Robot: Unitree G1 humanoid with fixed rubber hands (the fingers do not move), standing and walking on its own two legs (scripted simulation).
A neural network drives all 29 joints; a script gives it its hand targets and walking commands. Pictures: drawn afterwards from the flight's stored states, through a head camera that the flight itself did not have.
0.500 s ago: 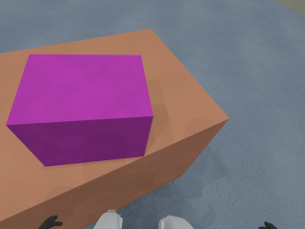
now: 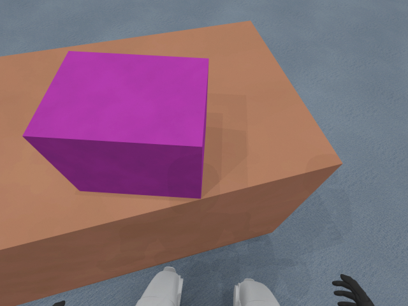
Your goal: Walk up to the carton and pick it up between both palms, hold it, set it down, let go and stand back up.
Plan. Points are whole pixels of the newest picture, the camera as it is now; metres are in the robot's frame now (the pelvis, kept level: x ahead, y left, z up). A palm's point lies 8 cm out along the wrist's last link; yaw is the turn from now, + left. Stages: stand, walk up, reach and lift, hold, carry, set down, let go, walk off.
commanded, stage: walk up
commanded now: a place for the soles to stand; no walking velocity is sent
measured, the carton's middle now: (139, 129) +0.44 +0.14 +0.05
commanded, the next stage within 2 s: none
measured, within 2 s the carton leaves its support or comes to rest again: neither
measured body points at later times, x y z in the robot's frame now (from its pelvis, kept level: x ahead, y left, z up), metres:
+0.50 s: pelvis -0.04 +0.00 +0.00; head +0.03 +0.00 +0.45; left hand +0.02 +0.32 -0.12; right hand +0.10 -0.30 -0.12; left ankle +0.01 +0.15 -0.68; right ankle -0.02 -0.14 -0.67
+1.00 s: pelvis -0.06 +0.01 +0.00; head -0.03 +0.02 +0.45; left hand -0.03 +0.33 -0.12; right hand +0.10 -0.28 -0.11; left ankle +0.00 +0.16 -0.68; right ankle -0.01 -0.14 -0.68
